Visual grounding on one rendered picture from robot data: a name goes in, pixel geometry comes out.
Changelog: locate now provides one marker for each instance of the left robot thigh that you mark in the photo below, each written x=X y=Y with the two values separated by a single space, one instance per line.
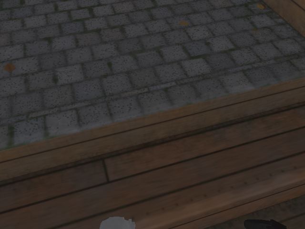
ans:
x=117 y=223

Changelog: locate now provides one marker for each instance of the right robot hand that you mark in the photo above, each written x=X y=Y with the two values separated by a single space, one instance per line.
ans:
x=263 y=224

